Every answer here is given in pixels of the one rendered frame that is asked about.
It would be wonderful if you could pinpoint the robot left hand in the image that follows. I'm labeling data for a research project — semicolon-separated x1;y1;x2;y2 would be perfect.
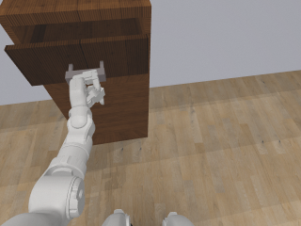
69;70;105;108

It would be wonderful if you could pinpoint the handle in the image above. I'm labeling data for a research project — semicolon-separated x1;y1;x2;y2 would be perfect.
65;60;106;85

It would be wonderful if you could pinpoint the right robot shin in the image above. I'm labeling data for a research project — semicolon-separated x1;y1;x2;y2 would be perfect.
168;212;178;217

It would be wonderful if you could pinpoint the robot right thigh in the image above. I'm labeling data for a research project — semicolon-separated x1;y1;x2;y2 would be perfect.
162;215;194;226

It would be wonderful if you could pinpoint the left robot forearm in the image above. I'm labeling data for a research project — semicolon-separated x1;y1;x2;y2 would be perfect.
28;105;96;213

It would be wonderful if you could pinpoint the drawer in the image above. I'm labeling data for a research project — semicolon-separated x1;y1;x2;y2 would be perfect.
4;18;150;87

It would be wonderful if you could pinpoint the cabinet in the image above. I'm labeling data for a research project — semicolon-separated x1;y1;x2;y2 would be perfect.
0;0;151;145

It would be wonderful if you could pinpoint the robot left upper arm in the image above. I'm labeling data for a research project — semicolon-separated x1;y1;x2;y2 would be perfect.
1;175;86;226

